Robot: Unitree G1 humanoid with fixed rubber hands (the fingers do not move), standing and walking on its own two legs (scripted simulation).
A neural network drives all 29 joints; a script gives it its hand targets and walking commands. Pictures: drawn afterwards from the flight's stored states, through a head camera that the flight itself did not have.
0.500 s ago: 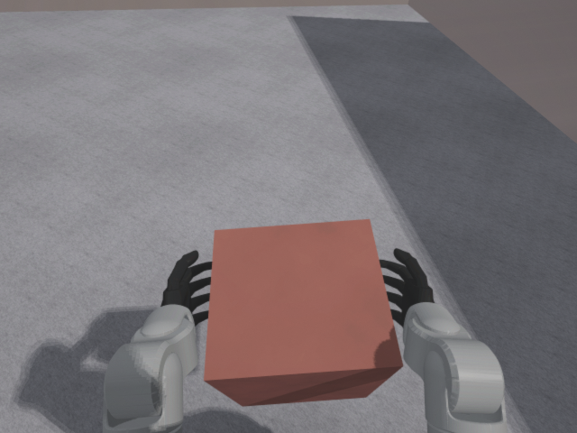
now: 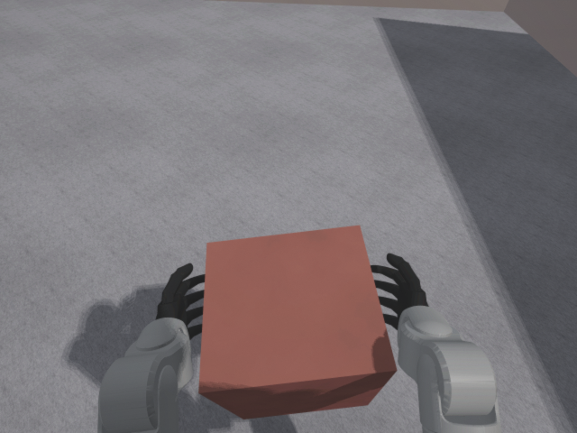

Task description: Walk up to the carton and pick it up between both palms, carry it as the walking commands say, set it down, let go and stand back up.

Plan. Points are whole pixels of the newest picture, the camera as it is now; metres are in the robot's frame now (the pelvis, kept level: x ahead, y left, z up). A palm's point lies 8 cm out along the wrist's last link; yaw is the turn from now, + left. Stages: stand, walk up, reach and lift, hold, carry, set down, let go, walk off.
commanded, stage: carry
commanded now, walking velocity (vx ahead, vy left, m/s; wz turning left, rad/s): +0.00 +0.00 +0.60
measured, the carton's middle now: (295, 332) +0.27 -0.01 -0.01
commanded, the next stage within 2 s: none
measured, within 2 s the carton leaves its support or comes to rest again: neither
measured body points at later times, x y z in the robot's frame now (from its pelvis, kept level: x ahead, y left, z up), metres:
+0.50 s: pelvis -0.06 +0.04 -0.01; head -0.06 +0.05 +0.44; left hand +0.14 +0.26 +0.06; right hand +0.24 -0.01 +0.09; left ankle -0.11 +0.10 -0.73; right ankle +0.01 -0.11 -0.73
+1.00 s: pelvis -0.11 +0.07 +0.02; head -0.09 +0.12 +0.46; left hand +0.02 +0.34 +0.08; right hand +0.19 +0.12 +0.10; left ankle -0.11 +0.10 -0.73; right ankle -0.03 -0.09 -0.65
